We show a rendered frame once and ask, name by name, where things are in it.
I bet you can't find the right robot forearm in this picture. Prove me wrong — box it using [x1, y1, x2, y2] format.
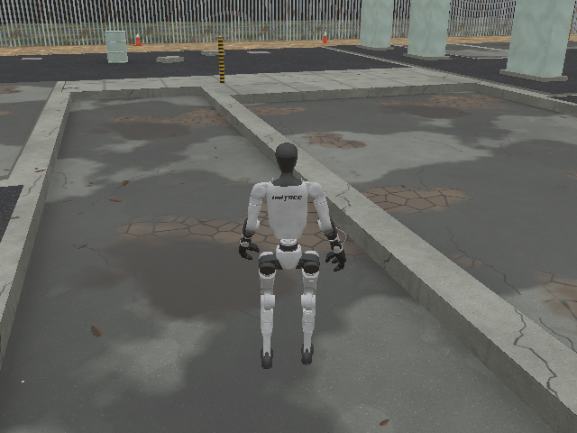
[324, 217, 343, 253]

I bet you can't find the robot right shin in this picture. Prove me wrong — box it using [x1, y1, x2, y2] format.
[302, 295, 316, 353]

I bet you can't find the robot right hand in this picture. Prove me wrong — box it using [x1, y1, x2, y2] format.
[325, 249, 346, 272]

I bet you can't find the robot left hand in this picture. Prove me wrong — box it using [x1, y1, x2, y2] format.
[238, 243, 260, 260]

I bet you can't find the robot torso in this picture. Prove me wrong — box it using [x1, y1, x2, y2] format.
[266, 178, 308, 271]

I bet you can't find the robot left upper arm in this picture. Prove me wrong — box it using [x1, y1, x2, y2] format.
[245, 182, 269, 231]

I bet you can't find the robot right upper arm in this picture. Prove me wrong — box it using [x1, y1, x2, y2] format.
[306, 181, 333, 231]

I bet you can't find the left robot forearm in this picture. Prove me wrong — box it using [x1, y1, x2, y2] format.
[240, 217, 255, 247]

